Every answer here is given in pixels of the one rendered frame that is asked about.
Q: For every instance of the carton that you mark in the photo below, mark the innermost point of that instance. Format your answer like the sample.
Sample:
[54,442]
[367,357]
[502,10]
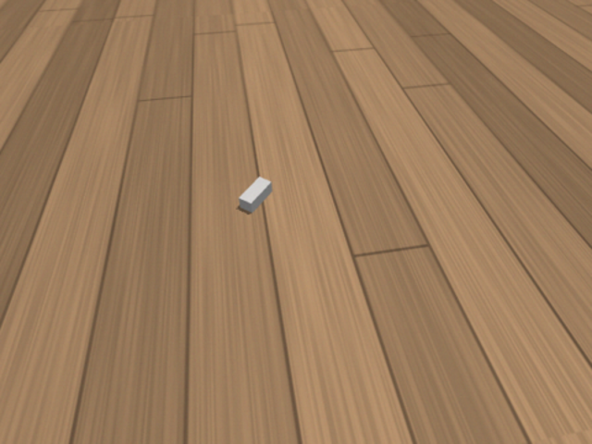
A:
[255,194]

